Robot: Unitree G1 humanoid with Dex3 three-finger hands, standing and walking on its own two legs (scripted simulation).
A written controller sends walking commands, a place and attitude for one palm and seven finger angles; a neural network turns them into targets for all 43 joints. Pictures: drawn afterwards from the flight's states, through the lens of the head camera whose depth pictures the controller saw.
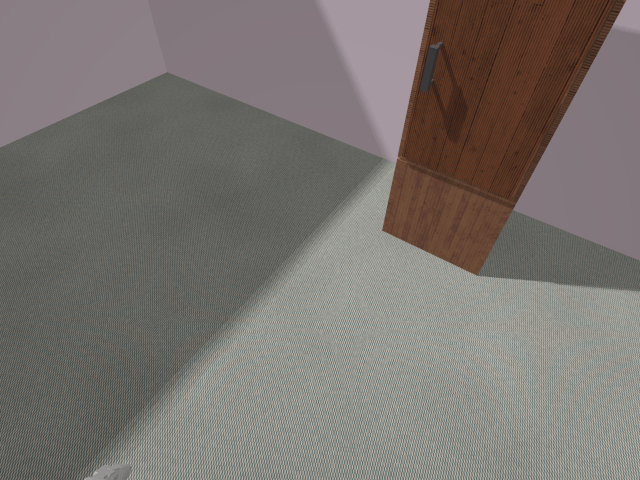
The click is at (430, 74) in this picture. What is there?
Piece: cupboard door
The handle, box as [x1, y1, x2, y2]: [420, 42, 442, 91]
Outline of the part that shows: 442,42 439,42 435,45 432,44 429,47 420,86 421,90 426,91 433,81 431,77 438,48 441,46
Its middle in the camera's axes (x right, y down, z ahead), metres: +0.32 -0.49 +1.11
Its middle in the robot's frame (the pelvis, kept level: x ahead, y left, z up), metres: +1.18 -0.26 +0.00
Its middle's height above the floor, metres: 0.77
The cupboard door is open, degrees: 0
